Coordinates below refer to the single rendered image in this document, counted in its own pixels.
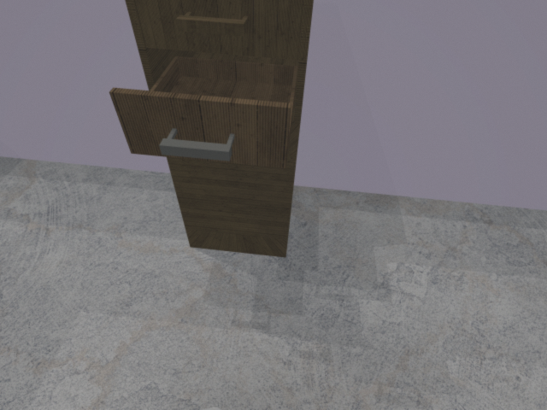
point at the drawer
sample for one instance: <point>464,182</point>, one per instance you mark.
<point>206,100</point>

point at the cabinet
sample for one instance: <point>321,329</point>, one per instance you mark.
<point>228,206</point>

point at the handle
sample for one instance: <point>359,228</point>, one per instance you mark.
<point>187,23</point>
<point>194,149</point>

